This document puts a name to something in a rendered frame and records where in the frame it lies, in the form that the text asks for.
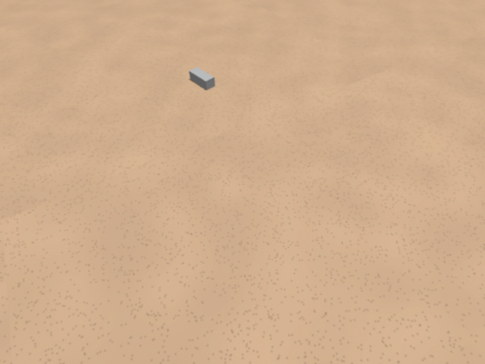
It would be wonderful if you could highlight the carton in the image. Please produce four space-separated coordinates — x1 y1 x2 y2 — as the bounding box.
189 67 215 90

